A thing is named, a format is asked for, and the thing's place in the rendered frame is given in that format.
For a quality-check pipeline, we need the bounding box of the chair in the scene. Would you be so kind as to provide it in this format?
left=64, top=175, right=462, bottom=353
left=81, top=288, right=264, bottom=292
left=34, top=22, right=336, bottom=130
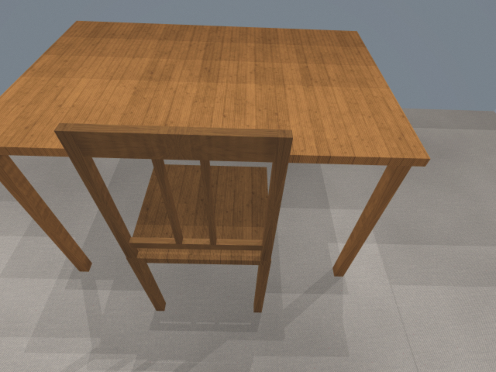
left=54, top=123, right=293, bottom=312

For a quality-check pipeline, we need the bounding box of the table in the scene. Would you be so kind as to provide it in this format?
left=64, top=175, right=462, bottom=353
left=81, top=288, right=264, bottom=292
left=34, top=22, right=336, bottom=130
left=0, top=21, right=430, bottom=277

